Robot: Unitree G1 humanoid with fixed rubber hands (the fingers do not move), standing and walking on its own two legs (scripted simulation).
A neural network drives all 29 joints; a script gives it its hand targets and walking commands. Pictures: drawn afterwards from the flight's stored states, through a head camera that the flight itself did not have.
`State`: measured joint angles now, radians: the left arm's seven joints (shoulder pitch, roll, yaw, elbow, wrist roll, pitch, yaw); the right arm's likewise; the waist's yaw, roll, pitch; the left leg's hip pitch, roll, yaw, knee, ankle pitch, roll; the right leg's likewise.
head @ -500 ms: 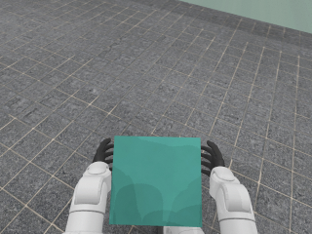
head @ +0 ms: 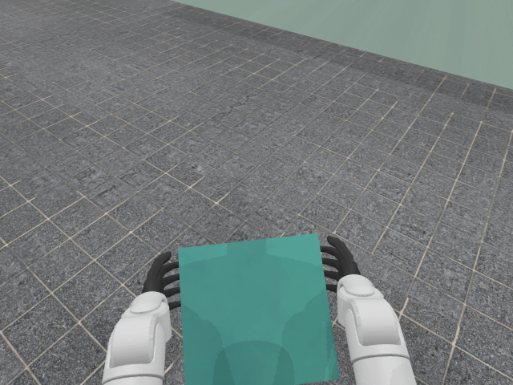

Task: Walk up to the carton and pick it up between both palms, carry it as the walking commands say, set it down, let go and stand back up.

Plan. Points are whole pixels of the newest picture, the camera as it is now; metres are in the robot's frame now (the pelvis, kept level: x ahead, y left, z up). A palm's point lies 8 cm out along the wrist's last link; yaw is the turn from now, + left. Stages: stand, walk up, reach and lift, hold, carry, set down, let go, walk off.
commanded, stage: carry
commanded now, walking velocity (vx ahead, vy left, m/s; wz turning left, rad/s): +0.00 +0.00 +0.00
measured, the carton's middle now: (253, 301) +0.30 +0.03 -0.06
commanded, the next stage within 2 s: none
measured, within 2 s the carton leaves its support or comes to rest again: neither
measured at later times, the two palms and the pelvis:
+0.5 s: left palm (216, 313) +0.23 +0.08 +0.01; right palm (418, 324) +0.23 -0.21 +0.03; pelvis -0.07 -0.06 +0.00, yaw +1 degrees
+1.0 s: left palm (236, 329) +0.21 +0.05 +0.03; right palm (445, 341) +0.21 -0.24 +0.02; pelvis -0.08 -0.09 -0.02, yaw -1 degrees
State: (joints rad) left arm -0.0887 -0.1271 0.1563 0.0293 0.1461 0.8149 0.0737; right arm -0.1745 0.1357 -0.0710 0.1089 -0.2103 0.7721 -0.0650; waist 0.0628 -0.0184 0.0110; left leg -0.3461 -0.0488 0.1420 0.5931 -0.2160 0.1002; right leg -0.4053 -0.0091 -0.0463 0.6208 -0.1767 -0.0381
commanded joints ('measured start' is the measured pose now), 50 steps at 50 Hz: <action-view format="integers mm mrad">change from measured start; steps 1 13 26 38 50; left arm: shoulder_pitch -860 -705 -718 -798 -768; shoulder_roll -847 -759 -882 -860 -806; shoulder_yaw -723 -531 -684 -756 -669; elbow -225 86 -220 -254 -50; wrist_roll -324 -173 -257 -333 -301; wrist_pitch -110 -147 -125 -121 -97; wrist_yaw -306 -303 -252 -301 -303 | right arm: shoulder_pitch -543 -717 -535 -620 -558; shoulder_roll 943 916 971 978 996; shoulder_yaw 513 580 594 666 584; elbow -76 -49 -121 -266 -110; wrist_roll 248 285 334 334 299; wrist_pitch -78 -102 -88 -95 -61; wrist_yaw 244 256 263 227 230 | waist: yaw -60 -68 -55 -85 -91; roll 127 -348 157 -40 485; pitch -400 -378 -566 -525 -290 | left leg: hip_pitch -98 217 8 37 -529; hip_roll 263 -69 120 76 503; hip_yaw -254 -30 -213 -110 -519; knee -331 457 -143 -222 -414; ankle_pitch -480 -284 -413 -445 -480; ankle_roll -1 -41 -4 -21 202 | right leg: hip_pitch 179 -320 301 320 341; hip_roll -10 -244 -129 -1 101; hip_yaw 50 213 141 30 138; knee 63 -614 -199 -181 1032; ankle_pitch -162 -697 -146 -146 -330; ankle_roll -25 -24 -8 156 287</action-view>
